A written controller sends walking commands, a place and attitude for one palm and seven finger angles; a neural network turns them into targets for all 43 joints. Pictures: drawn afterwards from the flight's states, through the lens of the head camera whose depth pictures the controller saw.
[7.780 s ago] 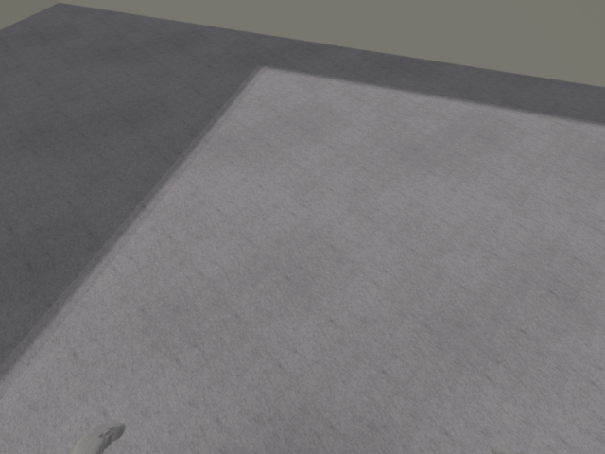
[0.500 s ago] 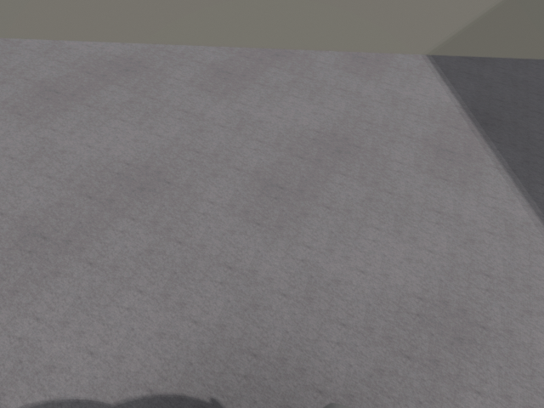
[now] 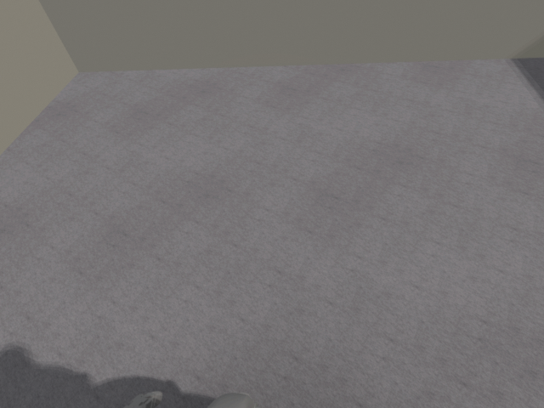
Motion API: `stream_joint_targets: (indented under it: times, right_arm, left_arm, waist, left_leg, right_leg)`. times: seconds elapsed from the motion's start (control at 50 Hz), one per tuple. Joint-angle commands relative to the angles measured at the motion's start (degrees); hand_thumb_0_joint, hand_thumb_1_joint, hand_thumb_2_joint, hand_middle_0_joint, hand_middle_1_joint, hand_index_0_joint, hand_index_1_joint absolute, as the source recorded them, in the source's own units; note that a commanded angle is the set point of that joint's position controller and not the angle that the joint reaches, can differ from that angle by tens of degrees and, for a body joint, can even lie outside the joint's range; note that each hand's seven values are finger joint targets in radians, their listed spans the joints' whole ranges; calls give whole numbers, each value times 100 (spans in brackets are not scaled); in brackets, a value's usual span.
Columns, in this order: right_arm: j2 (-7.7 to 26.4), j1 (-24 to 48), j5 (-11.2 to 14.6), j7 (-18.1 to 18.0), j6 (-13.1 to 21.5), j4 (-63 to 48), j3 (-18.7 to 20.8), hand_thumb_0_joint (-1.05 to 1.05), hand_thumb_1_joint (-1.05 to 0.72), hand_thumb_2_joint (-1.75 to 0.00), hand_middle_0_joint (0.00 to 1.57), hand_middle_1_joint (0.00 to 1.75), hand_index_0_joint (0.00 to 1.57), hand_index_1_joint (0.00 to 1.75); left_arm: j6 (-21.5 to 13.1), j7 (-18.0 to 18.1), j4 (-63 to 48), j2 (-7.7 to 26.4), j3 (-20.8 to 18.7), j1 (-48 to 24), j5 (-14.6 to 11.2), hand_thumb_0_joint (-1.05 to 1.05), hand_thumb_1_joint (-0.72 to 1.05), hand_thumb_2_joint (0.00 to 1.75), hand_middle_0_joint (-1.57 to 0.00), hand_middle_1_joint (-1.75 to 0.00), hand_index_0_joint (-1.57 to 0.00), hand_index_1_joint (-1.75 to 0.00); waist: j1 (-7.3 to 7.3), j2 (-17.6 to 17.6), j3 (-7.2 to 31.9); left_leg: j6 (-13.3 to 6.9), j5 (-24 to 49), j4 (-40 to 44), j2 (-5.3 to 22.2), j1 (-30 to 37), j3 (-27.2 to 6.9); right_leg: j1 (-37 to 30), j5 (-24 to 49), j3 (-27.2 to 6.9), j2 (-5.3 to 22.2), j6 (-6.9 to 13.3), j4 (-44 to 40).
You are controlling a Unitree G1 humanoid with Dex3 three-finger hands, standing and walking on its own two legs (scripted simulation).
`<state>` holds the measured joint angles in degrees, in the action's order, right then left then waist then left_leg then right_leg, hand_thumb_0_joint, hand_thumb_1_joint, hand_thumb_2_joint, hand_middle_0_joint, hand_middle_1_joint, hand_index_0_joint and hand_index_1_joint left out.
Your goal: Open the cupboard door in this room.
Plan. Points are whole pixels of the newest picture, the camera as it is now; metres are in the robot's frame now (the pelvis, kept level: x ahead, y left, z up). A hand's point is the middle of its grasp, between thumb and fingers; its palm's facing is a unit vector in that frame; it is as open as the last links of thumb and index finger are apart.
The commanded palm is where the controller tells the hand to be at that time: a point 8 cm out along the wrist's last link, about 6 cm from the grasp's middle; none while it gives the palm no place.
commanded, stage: turn or walk to find it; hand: left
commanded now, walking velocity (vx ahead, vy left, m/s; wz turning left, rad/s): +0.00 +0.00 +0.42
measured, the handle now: out of the picture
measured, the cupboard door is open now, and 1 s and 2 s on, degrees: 0 0 0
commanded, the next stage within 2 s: none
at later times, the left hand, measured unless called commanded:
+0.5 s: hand out of the picture -0.07 +0.26 -0.19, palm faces +0.28 -0.93 -0.24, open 7.4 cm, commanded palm none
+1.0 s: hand out of the picture -0.04 +0.21 -0.14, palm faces +0.41 -0.86 -0.29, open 7.4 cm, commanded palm none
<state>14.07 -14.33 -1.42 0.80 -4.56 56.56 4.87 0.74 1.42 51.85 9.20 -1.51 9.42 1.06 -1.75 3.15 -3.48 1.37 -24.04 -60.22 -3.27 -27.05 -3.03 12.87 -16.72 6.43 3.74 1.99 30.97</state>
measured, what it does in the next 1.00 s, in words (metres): steps on the spot, turning left: left foot, then right foot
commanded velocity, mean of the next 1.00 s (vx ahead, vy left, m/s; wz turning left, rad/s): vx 0.00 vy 0.00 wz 0.42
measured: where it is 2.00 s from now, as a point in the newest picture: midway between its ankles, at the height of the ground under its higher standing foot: outside the picture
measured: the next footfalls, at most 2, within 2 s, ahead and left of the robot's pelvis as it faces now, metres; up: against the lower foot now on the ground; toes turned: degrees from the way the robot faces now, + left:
left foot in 0.38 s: -0.02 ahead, +0.15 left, +0.00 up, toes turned +16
right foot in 0.88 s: +0.02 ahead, -0.08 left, +0.00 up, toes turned +18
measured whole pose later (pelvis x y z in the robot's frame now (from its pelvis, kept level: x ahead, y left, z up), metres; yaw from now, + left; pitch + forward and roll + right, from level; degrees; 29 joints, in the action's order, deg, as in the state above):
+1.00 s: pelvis -0.06 -0.01 +0.00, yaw +25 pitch -1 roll +2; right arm 14.0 -15.0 -1.4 0.7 -4.5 56.9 4.9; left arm 0.7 1.5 52.0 8.9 -1.6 9.0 1.0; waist -2.0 3.4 -3.5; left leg 1.3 -24.0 -58.4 -3.4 -26.8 -3.2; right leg 12.5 -17.0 6.3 3.5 1.8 30.6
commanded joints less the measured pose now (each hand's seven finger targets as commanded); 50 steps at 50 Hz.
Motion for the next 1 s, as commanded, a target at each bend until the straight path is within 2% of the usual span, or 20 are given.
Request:
stream_joint_targets:
  times: [0.0,0.14,0.24,0.28,0.32,0.34,0.36,0.38,0.4,0.44,0.5,0.7,0.78,0.82,0.84,0.86,0.88,0.9,0.94,0.98]
  right_arm:
    - [355,-222,7,29,94,-238,118,0,-90,-90,20,30,20,30]
    - [330,276,18,6,101,-336,36,0,-90,-90,20,30,20,30]
    - [194,561,91,-14,220,-430,-77,0,-90,-90,20,30,20,30]
    - [200,389,110,-39,258,-393,-87,0,-90,-90,20,30,20,30]
    - [285,24,101,-39,324,-309,-72,0,-90,-90,20,30,20,30]
    - [585,-208,82,-36,387,-256,-13,0,-90,-90,20,30,20,30]
    - [1150,-352,33,-69,420,-273,116,0,-90,-90,20,30,20,30]
    - [1372,-512,34,-107,351,-216,149,0,-90,-90,20,30,20,30]
    - [1212,-300,18,-131,347,-223,94,0,-90,-90,20,30,20,30]
    - [918,250,13,-207,370,-358,17,0,-90,-90,20,30,20,30]
    - [826,401,48,-215,431,-433,-43,0,-90,-90,20,30,20,30]
    - [859,30,-4,-178,377,-431,71,0,-90,-90,20,30,20,30]
    - [885,141,-20,-158,344,-506,108,0,-90,-90,20,30,20,30]
    - [821,270,25,-140,338,-544,111,0,-90,-90,20,30,20,30]
    - [622,232,65,-115,343,-567,97,0,-90,-90,20,30,20,30]
    - [272,176,108,-84,353,-675,34,0,-90,-90,20,30,20,30]
    - [385,343,63,-102,312,-777,77,0,-90,-90,20,30,20,30]
    - [562,305,17,-98,220,-688,127,0,-90,-90,20,30,20,30]
    - [474,99,-4,-36,127,-414,154,0,-90,-90,20,30,20,30]
    - [366,-161,-10,9,105,-283,121,0,-90,-90,20,30,20,30]
  left_arm:
    - [-140,52,-419,1008,-263,-190,-18,0,90,90,-20,-30,-20,-30]
    - [-137,76,-127,1166,-322,510,40,0,90,90,-20,-30,-20,-30]
    - [-97,47,47,1415,-404,798,89,0,90,90,-20,-30,-20,-30]
    - [-76,39,110,1461,-422,745,77,0,90,90,-20,-30,-20,-30]
    - [-39,26,118,1403,-423,583,21,0,90,90,-20,-30,-20,-30]
    - [5,15,50,1224,-388,598,-38,0,90,90,-20,-30,-20,-30]
    - [39,-19,-150,816,-301,537,-65,0,90,90,-20,-30,-20,-30]
    - [108,10,-250,814,-230,205,-8,0,90,90,-20,-30,-20,-30]
    - [156,6,-223,874,-259,125,0,0,90,90,-20,-30,-20,-30]
    - [175,-35,-65,932,-310,47,1,0,90,90,-20,-30,-20,-30]
    - [127,-91,99,919,-304,315,-6,0,90,90,-20,-30,-20,-30]
    - [122,-22,-231,794,-251,-209,-43,0,90,90,-20,-30,-20,-30]
    - [60,-7,-238,739,-247,38,-84,0,90,90,-20,-30,-20,-30]
    - [-7,8,-143,827,-273,436,-86,0,90,90,-20,-30,-20,-30]
    - [-58,33,-115,1042,-319,590,-48,0,90,90,-20,-30,-20,-30]
    - [-105,78,-114,1532,-417,718,39,0,90,90,-20,-30,-20,-30]
    - [-82,79,-224,1720,-425,647,28,0,90,90,-20,-30,-20,-30]
    - [-83,117,-283,1497,-439,365,-5,0,90,90,-20,-30,-20,-30]
    - [-80,90,-414,1211,-346,-210,-15,0,90,90,-20,-30,-20,-30]
    - [-123,60,-423,1028,-282,-287,-11,0,90,90,-20,-30,-20,-30]
  waist:
    - [-32,-1117,-4]
    - [308,-1241,127]
    - [508,-1476,484]
    - [390,-1499,598]
    - [130,-1225,739]
    - [-9,-417,897]
    - [-97,1322,755]
    - [-218,1184,701]
    - [-121,823,540]
    - [19,935,139]
    - [167,477,251]
    - [-46,477,368]
    - [74,562,594]
    - [313,349,760]
    - [367,-181,859]
    - [435,-1632,906]
    - [494,-1890,678]
    - [383,-1521,545]
    - [84,-1156,37]
    - [-22,-1148,-36]
  left_leg:
    - [188,588,-1128,399,-441,-10]
    - [323,131,-13,612,-353,228]
    - [227,-343,1572,525,301,636]
    - [165,-80,2138,473,742,769]
    - [86,1008,3430,474,1606,793]
    - [-57,1720,3976,905,2372,268]
    - [-620,3500,4181,2321,2895,-1585]
    - [-1092,4230,4157,2729,2466,-1684]
    - [-1156,3450,4241,2561,2021,-1303]
    - [-1018,3147,4267,2033,1767,-1050]
    - [-933,3590,4183,1688,1978,-668]
    - [-1174,3237,4104,1718,1981,-1435]
    - [-1078,3342,3853,1501,1605,-1655]
    - [-811,2878,3484,1230,1086,-1545]
    - [-512,2098,3120,904,490,-1278]
    - [-104,467,2040,147,-547,-387]
    - [16,-913,790,-49,-651,-102]
    - [0,-735,-26,193,-524,-345]
    - [48,-99,-836,314,-487,-241]
    - [146,356,-1057,384,-454,-49]
  right_leg:
    - [92,560,-698,1261,245,-1601]
    - [-557,1127,-639,1617,515,-1436]
    - [-940,2467,-467,1741,653,-882]
    - [-778,2590,-366,1766,559,-646]
    - [-406,2241,12,1553,164,-53]
    - [287,1417,304,1246,-149,742]
    - [1838,-1244,488,464,-592,1870]
    - [1826,-2019,-43,321,-579,2604]
    - [1657,-1750,-290,402,-530,2926]
    - [1895,-1073,-453,379,-584,3278]
    - [1816,-584,-441,277,-652,3339]
    - [1371,-931,-540,51,-681,2023]
    - [502,-641,-442,-185,-577,773]
    - [-466,327,-393,-157,-546,-485]
    - [-1199,614,-752,261,-435,-1082]
    - [-1798,735,-2092,1601,38,-1406]
    - [-1008,1159,-2629,2445,641,-1561]
    - [-498,799,-2292,2333,806,-1661]
    - [98,322,-1579,1688,542,-1680]
    - [136,672,-888,1347,344,-1537]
